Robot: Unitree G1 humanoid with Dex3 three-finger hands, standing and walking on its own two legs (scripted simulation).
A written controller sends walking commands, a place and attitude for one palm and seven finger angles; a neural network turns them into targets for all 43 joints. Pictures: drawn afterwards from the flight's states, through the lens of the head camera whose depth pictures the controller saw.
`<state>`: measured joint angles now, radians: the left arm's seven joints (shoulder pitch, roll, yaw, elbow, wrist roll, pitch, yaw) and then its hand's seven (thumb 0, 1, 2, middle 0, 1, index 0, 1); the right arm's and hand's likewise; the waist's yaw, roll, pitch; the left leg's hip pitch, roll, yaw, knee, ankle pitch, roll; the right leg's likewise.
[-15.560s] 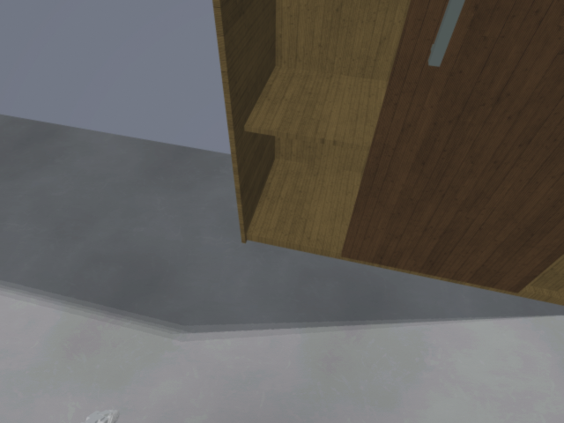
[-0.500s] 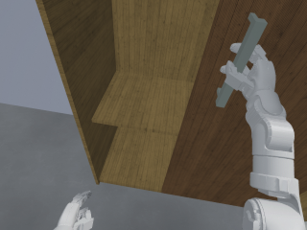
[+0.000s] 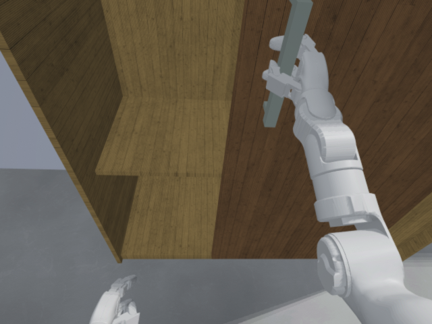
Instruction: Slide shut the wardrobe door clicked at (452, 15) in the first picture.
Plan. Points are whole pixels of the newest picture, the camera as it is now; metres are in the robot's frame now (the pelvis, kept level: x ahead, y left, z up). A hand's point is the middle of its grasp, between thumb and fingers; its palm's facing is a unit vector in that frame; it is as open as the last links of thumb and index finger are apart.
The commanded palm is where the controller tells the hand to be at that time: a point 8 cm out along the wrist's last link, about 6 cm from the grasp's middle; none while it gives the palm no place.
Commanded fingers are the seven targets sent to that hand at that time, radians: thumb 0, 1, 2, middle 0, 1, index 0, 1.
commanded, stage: tug the door sideways, standing still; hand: right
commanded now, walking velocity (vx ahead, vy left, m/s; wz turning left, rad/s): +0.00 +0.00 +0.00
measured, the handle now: (280, 66) +0.50 -0.09 +0.25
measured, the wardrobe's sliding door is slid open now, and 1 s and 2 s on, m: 0.41 0.40 0.19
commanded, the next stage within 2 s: step sideways, sliding the door along in 0.06 s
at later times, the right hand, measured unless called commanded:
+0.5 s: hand (269, 82) +0.45 -0.06 +0.24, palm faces +0.08 +0.99 -0.09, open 6.2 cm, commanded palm +0.44 -0.07 +0.25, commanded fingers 0.00 -0.90 -0.90 0.45 1.40 0.45 1.40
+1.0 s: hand (260, 81) +0.46 -0.05 +0.24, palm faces +0.28 +0.95 -0.12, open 6.6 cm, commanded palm +0.43 -0.02 +0.24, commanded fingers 0.00 -0.90 -0.90 0.45 1.40 0.45 1.40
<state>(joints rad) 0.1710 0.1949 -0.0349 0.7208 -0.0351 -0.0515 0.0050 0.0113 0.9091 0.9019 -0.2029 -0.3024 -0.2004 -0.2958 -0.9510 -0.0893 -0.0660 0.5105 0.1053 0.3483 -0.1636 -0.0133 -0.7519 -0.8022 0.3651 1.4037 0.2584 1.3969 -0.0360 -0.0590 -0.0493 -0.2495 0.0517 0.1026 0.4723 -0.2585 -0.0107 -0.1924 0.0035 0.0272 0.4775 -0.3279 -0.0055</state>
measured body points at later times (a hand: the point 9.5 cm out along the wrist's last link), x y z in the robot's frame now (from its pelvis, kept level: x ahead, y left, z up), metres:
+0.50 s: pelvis -0.02 +0.03 -0.01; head +0.05 +0.06 +0.43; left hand +0.07 +0.26 -0.16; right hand +0.44 -0.12 +0.25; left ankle +0.00 +0.11 -0.74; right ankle -0.05 -0.11 -0.73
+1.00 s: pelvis +0.06 +0.16 -0.03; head +0.13 +0.14 +0.41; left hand +0.31 +0.30 -0.13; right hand +0.44 -0.10 +0.25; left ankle +0.18 +0.31 -0.74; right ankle -0.02 -0.06 -0.73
